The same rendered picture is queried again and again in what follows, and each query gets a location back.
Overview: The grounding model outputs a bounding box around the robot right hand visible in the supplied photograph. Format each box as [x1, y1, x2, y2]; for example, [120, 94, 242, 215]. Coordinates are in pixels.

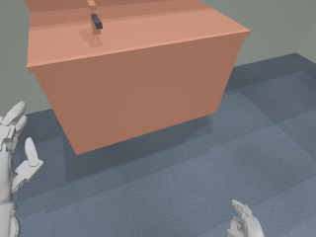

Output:
[227, 199, 265, 237]

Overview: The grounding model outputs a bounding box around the tap lever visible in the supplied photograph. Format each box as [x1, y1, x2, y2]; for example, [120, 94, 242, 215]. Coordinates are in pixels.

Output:
[91, 13, 103, 30]

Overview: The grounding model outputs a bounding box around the counter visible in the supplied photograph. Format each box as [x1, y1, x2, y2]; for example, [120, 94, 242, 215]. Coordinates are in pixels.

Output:
[25, 0, 251, 155]

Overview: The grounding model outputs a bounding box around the left robot forearm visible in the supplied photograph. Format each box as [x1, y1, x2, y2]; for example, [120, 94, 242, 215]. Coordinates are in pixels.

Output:
[0, 201, 21, 237]

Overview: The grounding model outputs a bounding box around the robot left hand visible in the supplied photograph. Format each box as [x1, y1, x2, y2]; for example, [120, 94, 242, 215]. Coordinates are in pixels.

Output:
[0, 101, 43, 202]

